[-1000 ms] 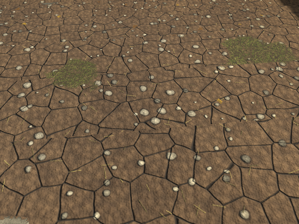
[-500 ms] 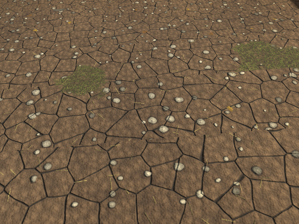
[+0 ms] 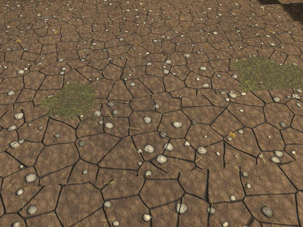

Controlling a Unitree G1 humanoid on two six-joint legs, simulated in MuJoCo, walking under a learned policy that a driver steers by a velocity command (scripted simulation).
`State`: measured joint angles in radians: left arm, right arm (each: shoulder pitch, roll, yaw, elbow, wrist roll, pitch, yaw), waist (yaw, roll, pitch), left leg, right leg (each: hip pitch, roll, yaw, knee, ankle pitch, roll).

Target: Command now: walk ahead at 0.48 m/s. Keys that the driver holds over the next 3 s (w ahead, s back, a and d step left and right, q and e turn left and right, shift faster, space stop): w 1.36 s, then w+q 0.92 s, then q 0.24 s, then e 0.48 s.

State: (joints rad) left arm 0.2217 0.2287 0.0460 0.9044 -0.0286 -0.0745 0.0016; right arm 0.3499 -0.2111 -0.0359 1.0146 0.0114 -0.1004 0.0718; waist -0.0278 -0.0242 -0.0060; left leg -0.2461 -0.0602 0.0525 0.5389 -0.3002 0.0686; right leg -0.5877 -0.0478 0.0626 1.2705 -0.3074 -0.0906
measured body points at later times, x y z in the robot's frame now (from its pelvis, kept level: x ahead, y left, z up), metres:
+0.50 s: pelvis +0.31 -0.09 -0.16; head +0.33 -0.11 +0.28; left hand +0.42 +0.14 -0.30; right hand +0.28 -0.35 -0.31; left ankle +0.18 +0.08 -0.68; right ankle +0.34 -0.17 -0.89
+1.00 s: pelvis +0.58 -0.04 -0.15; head +0.60 -0.03 +0.29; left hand +0.59 +0.23 -0.30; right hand +0.73 -0.29 -0.26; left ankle +0.65 +0.03 -0.89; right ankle +0.47 -0.18 -0.79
